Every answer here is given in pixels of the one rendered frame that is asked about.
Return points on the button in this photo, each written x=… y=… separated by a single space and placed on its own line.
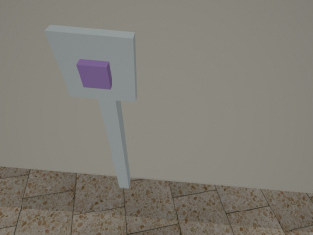
x=95 y=74

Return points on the panel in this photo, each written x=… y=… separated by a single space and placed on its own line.
x=69 y=44

